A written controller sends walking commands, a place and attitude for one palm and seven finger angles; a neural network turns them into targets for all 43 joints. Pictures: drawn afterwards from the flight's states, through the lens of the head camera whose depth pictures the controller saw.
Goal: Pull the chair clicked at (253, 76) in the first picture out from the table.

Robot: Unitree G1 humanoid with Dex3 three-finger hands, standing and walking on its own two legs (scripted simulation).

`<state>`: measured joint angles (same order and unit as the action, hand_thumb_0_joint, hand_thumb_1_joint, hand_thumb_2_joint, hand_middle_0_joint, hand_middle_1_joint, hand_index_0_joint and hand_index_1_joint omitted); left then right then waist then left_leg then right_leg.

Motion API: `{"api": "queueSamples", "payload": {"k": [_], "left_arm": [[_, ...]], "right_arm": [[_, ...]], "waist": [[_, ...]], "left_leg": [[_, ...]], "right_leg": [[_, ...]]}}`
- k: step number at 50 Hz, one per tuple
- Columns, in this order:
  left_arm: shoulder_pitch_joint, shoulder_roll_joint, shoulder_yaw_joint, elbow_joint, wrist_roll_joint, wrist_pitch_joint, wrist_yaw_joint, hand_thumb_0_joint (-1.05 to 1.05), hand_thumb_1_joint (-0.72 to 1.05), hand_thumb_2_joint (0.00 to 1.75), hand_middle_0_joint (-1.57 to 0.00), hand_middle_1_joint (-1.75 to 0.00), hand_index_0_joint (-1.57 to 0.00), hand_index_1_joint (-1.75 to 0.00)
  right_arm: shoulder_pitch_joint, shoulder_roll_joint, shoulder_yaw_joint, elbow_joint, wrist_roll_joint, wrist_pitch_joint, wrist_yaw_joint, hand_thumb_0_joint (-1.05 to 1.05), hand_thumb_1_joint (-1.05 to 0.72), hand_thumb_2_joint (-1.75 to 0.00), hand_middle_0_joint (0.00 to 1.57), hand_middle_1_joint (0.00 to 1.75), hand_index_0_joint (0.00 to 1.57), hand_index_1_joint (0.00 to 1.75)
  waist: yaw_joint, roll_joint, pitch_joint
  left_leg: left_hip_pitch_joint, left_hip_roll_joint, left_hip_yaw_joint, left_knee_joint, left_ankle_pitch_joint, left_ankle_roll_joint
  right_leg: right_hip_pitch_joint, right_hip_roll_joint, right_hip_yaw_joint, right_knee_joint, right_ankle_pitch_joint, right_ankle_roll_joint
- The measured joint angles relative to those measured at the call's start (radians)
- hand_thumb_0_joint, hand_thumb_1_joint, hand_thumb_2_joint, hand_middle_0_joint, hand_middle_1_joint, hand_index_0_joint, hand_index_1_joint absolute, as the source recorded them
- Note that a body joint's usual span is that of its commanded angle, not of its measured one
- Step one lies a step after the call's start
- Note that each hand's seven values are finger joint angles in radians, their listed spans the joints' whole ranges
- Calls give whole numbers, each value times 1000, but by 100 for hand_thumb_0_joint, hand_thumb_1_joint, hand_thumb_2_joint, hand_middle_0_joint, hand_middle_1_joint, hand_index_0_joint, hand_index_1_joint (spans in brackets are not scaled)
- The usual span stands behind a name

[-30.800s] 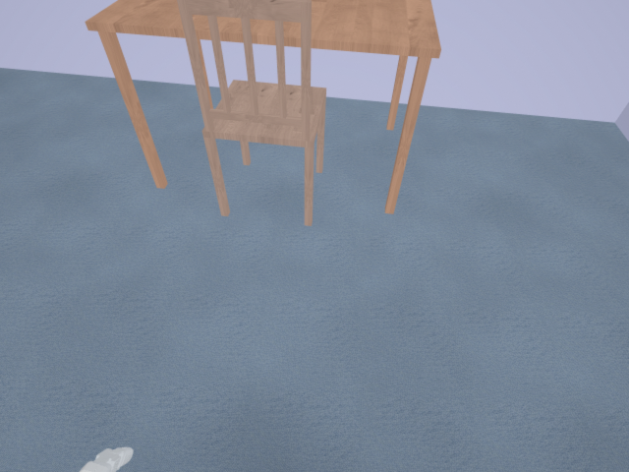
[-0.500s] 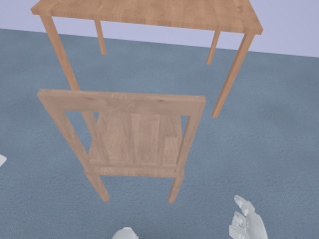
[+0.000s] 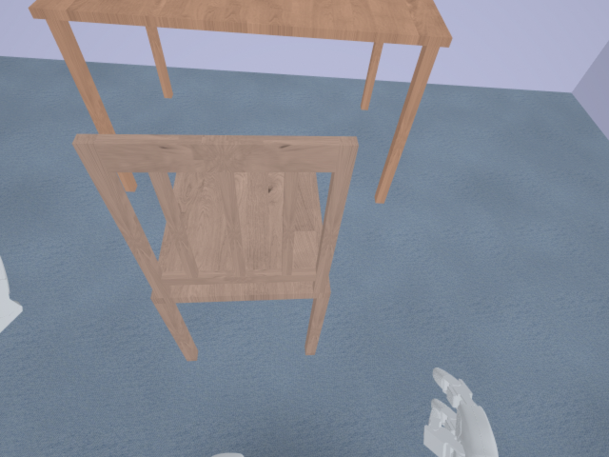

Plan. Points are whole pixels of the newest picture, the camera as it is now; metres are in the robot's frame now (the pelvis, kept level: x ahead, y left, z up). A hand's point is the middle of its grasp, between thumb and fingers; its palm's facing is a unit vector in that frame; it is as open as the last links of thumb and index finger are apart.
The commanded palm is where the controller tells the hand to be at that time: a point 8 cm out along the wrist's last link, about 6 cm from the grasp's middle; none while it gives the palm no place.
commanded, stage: stop stepping back and stand still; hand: left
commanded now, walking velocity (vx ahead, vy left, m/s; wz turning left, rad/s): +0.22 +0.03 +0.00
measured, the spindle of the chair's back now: (234, 230) +0.49 +0.16 -0.08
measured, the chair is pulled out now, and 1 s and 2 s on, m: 0.58 0.58 0.58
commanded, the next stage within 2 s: let the arm hang, fingers relaxed in 0.56 s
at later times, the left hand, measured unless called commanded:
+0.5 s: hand (2, 391) +0.14 +0.25 +0.17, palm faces +0.41 -0.76 -0.50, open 7.4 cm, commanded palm +0.08 +0.28 +0.18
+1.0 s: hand out of the picture +0.03 +0.14 -0.16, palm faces +0.11 -0.99 -0.12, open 6.8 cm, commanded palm none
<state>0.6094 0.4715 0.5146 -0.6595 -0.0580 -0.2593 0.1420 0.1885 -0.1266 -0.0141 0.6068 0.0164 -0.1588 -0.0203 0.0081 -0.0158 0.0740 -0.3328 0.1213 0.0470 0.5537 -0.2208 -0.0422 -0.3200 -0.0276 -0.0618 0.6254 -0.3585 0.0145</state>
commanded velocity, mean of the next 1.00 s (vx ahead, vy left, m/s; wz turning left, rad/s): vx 0.09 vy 0.03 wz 0.00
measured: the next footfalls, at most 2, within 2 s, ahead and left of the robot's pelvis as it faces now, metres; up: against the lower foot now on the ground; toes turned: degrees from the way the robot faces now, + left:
right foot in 0.02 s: -0.01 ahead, -0.14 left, +0.00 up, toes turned -1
left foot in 0.24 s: +0.01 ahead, +0.09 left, +0.00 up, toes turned +0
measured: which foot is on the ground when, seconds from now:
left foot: down 0.00-0.08, up 0.10-0.22, down 0.24-1.00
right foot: up 0.00-0.00, down 0.02-1.00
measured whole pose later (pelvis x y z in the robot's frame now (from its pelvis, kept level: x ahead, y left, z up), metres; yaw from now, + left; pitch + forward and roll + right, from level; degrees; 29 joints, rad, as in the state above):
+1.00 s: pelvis -0.05 -0.02 +0.00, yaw +3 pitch +0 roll -1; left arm 0.27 0.15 0.01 0.77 -0.01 0.02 0.03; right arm 0.25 -0.15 0.01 0.90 -0.02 0.00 0.00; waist 0.00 -0.05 0.06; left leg -0.27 -0.03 -0.05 0.51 -0.23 0.01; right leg -0.20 -0.01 -0.07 0.48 -0.27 0.00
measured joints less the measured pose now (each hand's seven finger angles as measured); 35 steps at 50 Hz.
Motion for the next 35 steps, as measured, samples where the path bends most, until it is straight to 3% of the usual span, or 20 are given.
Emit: {"api": "queueSamples", "payload": {"k": [2,4,8,10,12,13,15,18,20,22,24,27,30,32,35], "left_arm": [[-7,8,-5,49,4,12,0,1,88,90,-21,-30,-22,-30],[-37,-14,-43,120,8,28,-5,1,88,90,-21,-30,-22,-30],[-29,-43,-87,187,9,73,-7,1,88,90,-21,-30,-22,-30],[-13,-54,-98,191,12,78,-5,1,88,90,-21,-30,-22,-30],[-14,-60,-109,180,19,71,-1,1,88,90,-21,-30,-22,-30],[-22,-57,-110,175,23,65,1,1,88,90,-22,-30,-22,-30],[-34,-53,-104,161,32,61,6,1,88,90,-22,-30,-22,-30],[-27,-40,-93,165,43,51,2,1,88,90,-22,-30,-22,-30],[-24,-31,-86,175,47,42,1,1,88,90,-22,-30,-22,-30],[-22,-17,-70,183,45,22,1,1,88,90,-21,-30,-22,-30],[-33,-29,-75,204,37,10,-5,1,88,90,-21,-30,-22,-30],[-42,-49,-90,217,29,19,-8,1,88,90,-21,-30,-22,-30],[-45,-80,-104,214,24,30,-3,1,88,90,-21,-30,-22,-30],[-50,-90,-114,215,24,40,-2,1,88,90,-21,-30,-22,-30],[-139,-101,-175,342,64,67,-42,1,89,90,-21,-30,-21,-30]], "right_arm": [[12,-7,14,0,4,10,-6,1,-90,-90,20,30,21,30],[13,-30,18,26,3,27,-13,1,-90,-90,20,30,21,30],[60,-61,12,69,4,67,-23,2,-90,-90,20,30,21,30],[92,-80,8,76,2,75,-32,2,-90,-90,20,30,21,30],[121,-109,-2,68,0,66,-48,2,-90,-90,20,30,21,30],[125,-114,-9,71,-3,59,-55,2,-90,-90,20,30,21,30],[132,-114,-20,62,-2,44,-60,2,-90,-90,20,30,20,30],[155,-108,-32,42,2,18,-59,2,-90,-90,20,30,20,30],[166,-105,-32,30,5,7,-55,2,-90,-90,20,30,20,30],[153,-99,-24,31,6,3,-49,2,-90,-90,20,30,20,30],[122,-99,-18,51,1,12,-43,2,-90,-90,20,30,20,30],[100,-86,-12,71,2,28,-34,2,-90,-90,20,30,20,30],[84,-73,2,73,-3,28,-38,2,-90,-90,20,30,20,30],[76,-58,8,65,-2,20,-43,2,-90,-90,20,30,20,30],[60,-62,-2,74,-16,12,-11,2,-90,-90,20,30,20,30]], "waist": [[-7,15,-7],[-27,60,2],[-33,31,-53],[-43,10,-87],[-55,17,-108],[-57,8,-104],[-52,-16,-86],[-61,-10,-103],[-68,10,-120],[-56,14,-119],[-45,45,-97],[-22,45,-93],[-10,18,-80],[-6,-2,-76],[-9,14,-99]], "left_leg": [[-25,6,3,55,-19,-6],[-35,9,-37,105,-103,10],[-38,-70,-46,240,-183,38],[8,-96,-24,196,-193,52],[71,-102,-29,57,-216,67],[78,-107,-36,17,-150,74],[89,-111,-28,-11,-46,78],[91,-109,-35,-35,-33,75],[75,-109,-51,-27,-38,74],[46,-113,-49,9,-48,65],[29,-99,-64,53,-85,68],[27,-104,-67,66,-137,75],[68,-115,-48,1,-29,71],[93,-129,-35,-32,-30,72],[62,-147,-50,-37,-32,79]], "right_leg": [[58,-8,-3,-109,101,7],[66,12,-21,-101,136,5],[51,-2,6,-109,143,-7],[47,-10,6,-128,152,-11],[32,0,-18,-128,136,-10],[24,-2,-22,-115,115,-10],[12,-1,-7,-71,35,-13],[12,7,-15,15,-40,-11],[68,13,-27,-53,-15,-14],[114,14,-18,-156,78,-19],[115,33,-26,-160,127,-17],[111,34,-19,-155,111,-18],[119,19,-2,-142,98,-10],[122,6,13,-137,88,-7],[75,-5,13,-78,91,-7]]}}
